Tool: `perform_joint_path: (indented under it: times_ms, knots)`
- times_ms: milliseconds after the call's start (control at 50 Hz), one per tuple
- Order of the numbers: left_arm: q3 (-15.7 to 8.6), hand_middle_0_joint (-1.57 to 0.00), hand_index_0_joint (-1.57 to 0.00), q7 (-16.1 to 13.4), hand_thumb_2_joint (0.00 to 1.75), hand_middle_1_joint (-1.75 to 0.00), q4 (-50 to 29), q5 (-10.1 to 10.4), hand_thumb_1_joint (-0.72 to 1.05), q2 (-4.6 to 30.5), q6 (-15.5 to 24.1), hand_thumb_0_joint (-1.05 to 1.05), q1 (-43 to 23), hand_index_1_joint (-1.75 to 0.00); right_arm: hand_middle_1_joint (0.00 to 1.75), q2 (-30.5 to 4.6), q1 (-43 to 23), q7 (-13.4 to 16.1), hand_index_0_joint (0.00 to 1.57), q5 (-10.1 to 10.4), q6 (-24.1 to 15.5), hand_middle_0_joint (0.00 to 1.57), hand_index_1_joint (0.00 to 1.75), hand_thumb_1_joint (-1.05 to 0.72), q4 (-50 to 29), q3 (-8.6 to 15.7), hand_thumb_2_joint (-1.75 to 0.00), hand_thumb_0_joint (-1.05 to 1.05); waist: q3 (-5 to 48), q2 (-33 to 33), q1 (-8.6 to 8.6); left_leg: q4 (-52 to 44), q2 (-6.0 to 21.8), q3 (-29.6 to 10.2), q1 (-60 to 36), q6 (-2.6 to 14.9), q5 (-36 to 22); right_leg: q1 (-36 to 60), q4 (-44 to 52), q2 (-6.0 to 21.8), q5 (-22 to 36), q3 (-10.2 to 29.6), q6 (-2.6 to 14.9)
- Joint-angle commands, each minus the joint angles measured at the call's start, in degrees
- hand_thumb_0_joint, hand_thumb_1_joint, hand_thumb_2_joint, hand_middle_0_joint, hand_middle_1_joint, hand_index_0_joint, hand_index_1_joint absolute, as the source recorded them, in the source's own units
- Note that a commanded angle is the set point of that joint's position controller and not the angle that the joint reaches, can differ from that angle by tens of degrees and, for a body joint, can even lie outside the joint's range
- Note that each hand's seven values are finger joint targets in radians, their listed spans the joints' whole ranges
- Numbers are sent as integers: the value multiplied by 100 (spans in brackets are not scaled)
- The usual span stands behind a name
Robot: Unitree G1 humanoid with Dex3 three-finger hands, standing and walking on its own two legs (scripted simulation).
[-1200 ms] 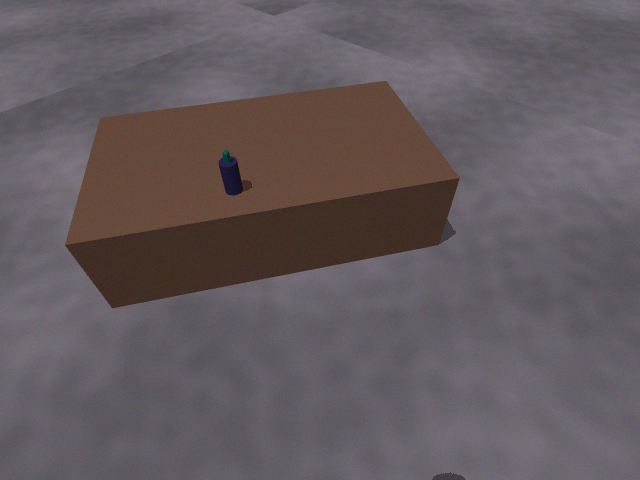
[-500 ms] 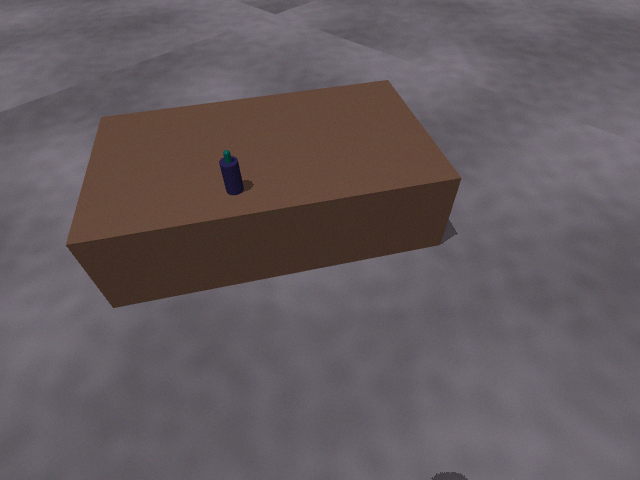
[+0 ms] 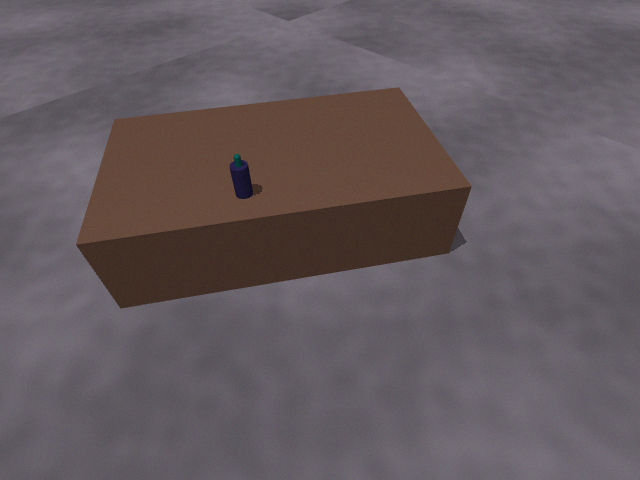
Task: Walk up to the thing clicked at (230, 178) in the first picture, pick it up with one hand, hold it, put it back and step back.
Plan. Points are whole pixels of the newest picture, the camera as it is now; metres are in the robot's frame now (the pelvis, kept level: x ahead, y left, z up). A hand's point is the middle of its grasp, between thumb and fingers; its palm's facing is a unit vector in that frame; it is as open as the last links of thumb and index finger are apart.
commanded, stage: walk up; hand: left
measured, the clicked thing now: (240, 174) +1.12 +0.29 -0.34
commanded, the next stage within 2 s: none
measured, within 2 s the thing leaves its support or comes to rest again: neither
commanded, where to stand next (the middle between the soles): +0.72 +0.00 m, yaw +11 degrees
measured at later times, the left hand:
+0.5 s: hand (94, 478) +0.19 +0.35 -0.16, palm faces +0.06 -0.95 -0.31, open 7.4 cm
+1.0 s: hand (175, 341) +0.39 +0.28 -0.14, palm faces +0.13 -0.93 -0.35, open 7.4 cm
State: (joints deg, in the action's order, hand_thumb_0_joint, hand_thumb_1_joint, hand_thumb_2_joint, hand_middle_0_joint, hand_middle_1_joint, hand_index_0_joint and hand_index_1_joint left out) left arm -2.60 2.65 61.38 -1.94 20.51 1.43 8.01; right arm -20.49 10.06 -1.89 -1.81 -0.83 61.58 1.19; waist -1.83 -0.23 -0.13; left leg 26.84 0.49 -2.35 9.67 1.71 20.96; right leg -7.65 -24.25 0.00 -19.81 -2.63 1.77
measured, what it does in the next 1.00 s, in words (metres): walks ahead: left foot, then right foot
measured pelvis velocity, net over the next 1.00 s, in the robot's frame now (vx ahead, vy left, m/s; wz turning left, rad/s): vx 0.38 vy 0.01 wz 0.15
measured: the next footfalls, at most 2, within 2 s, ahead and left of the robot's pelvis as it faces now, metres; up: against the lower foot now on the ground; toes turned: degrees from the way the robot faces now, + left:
left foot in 0.24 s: +0.16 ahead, +0.19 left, +0.00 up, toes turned +9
right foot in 0.70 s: +0.42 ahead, -0.08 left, +0.00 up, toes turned +3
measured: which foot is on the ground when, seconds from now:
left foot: down 0.00-0.00, up 0.02-0.22, down 0.24-0.74, up 0.76-1.00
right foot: down 0.00-0.26, up 0.28-0.68, down 0.70-1.00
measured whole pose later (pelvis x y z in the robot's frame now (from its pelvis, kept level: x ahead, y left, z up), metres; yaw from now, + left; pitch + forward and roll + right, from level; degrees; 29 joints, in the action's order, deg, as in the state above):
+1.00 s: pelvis +0.38 +0.01 -0.01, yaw +8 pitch -2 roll +0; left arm -3.2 3.8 47.7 -1.0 21.3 3.3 17.7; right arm -24.2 15.2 -2.0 -0.5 -3.6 47.5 3.2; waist -5.9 -1.6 -1.9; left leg 51.9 3.4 -1.0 29.2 0.5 16.6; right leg -8.6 -27.9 -0.2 -17.0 -6.2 2.8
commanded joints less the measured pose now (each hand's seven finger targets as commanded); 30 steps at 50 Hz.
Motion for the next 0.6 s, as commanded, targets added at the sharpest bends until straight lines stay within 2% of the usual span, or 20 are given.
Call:
perform_joint_path:
  times_ms: [0,20,40,80,120,140,180,200,220,240,260,280,300,320,340,380,460,520,540,580]
  knots:
    - [-643,-20,-20,-76,90,-30,-605,-81,90,1969,211,0,555,-30,30,-1234,-923,7,20,-93,-175,20,30,-90,-977,435,-90,0,-630,787,-720,2136,345,73,3151,-41,503,933,1879,2565,-2114,2777,1413]
    - [-657,-20,-20,-67,90,-30,-711,-68,90,1924,236,0,433,-30,30,-1307,-719,-13,20,-48,-210,20,30,-90,-976,469,-90,0,-669,608,-589,2068,532,-57,3192,-54,495,1112,1809,2528,-1620,2636,1481]
    - [-641,-20,-20,-61,90,-30,-736,-46,90,1768,248,0,541,-30,30,-1387,-563,-57,20,-34,-251,20,30,-90,-935,507,-90,0,-494,350,-560,2000,492,-40,3024,-39,498,1305,1720,2190,-1295,2234,1367]
    - [-637,-20,-20,-30,90,-30,-922,-74,90,1801,261,0,243,-30,30,-1320,-345,-149,20,-8,-260,20,30,-90,-1018,543,-90,0,-342,589,-374,1603,593,-10,2430,-79,569,952,1610,1889,-1319,1520,1154]
    - [-647,-20,-20,27,90,-30,-1146,-84,90,1890,264,0,-157,-30,30,-1303,37,-207,20,11,-269,20,30,-90,-1001,600,-90,0,-383,963,-119,1279,621,129,1504,-91,92,91,1462,1709,-1180,1023,972]
    - [-625,-20,-20,51,90,-30,-1244,-75,90,1853,246,0,-334,-30,30,-1324,220,-220,20,25,-272,20,30,-90,-978,636,-90,0,-355,974,21,1027,554,240,1044,-90,-171,-287,1277,1529,-1021,709,874]
    - [-589,-20,-20,79,90,-30,-1311,-21,90,1718,195,0,-447,-30,30,-1250,935,-198,20,26,-302,20,30,-90,-799,719,-90,0,-151,594,376,281,243,674,-240,-149,-1382,-978,268,1092,-833,-28,640]
    - [-530,-20,-20,100,90,-30,-1324,-7,90,1528,165,0,-268,-30,30,-1402,1418,-139,20,-2,-316,20,30,-90,-641,814,-90,0,193,-28,589,336,38,784,-1260,-125,-1362,-1483,-762,872,-293,-295,528]
    - [-415,-20,-20,108,90,-30,-1329,-29,90,1164,132,0,80,-30,30,-1711,2143,-42,20,-31,-343,20,30,-90,-498,935,-90,0,603,-1119,894,155,204,244,-2192,82,-586,-2090,-2509,562,-250,-533,374]
    - [-299,-20,-20,99,90,-30,-1407,0,90,784,108,0,352,-30,30,-2190,2319,48,20,-137,-375,20,30,-90,-601,1012,-90,0,445,-2203,856,-727,1355,-2044,-2224,550,1418,-3393,-3955,-69,-1641,-356,226]
    - [-385,-20,-20,74,90,-30,-1424,35,90,1174,59,0,356,-30,30,-2414,1723,47,20,-74,-412,20,30,-90,-939,992,-90,0,337,-1384,616,-1784,2122,-4016,-1183,1037,2937,-3204,-4363,-44,-1463,454,185]
    - [-442,-20,-20,52,90,-30,-1371,29,90,1574,41,0,294,-30,30,-2519,1182,25,20,84,-402,20,30,-90,-1134,1002,-90,0,-222,-1086,411,-2035,2447,-4165,-497,1363,3042,-3024,-4429,386,-1274,763,197]
    - [-422,-20,-20,45,90,-30,-1301,70,90,1694,55,0,258,-30,30,-2333,917,40,20,81,-406,20,30,-90,-1174,919,-90,0,-446,-597,270,-1832,2211,-3479,-252,1245,2503,-3019,-4372,559,-805,887,176]
    - [-433,-20,-20,59,90,-30,-1145,119,90,1693,57,0,508,-30,30,-2115,710,64,20,87,-448,20,30,-90,-1300,808,-90,0,-465,-502,116,-1624,1862,-2644,-218,1074,1715,-2915,-4178,654,-382,893,123]
    - [-464,-20,-20,81,90,-30,-1015,129,90,1703,45,0,729,-30,30,-1968,628,75,20,93,-483,20,30,-90,-1369,752,-90,0,-479,-525,24,-1536,1640,-2100,3,956,1316,-2652,-3925,733,-171,844,71]
    - [-470,-20,-20,135,90,-30,-1000,101,90,1626,20,0,887,-30,30,-1852,798,65,20,149,-548,20,30,-90,-1355,704,-90,0,-465,-590,-19,-1525,1483,-1494,201,954,592,-2347,-3475,767,157,601,-60]
    - [-473,-20,-20,250,90,-30,-1293,46,90,1493,12,0,456,-30,30,-1919,960,82,20,132,-610,20,30,-90,-1450,715,-90,0,-608,-773,94,-1558,1394,-951,211,1061,-12,-2301,-2419,815,544,439,-232]
    - [-455,-20,-20,319,90,-30,-1508,42,90,1381,38,0,17,-30,30,-1945,1051,85,20,159,-632,20,30,-90,-1497,721,-90,0,-622,-755,199,-1427,1279,-632,189,961,-232,-2173,-1698,783,1025,326,-133]
    - [-463,-20,-20,329,90,-30,-1550,57,90,1371,51,0,-28,-30,30,-1967,987,94,20,168,-632,20,30,-90,-1537,713,-90,0,-613,-796,166,-1399,1302,-595,267,916,-247,-1966,-1522,769,1203,324,-115]
    - [-463,-20,-20,333,90,-30,-1580,73,90,1286,93,0,-118,-30,30,-1935,1000,113,20,160,-606,20,30,-90,-1573,692,-90,0,-409,-737,149,-1069,1243,-401,191,818,-1211,-1569,-1172,586,1285,118,-43]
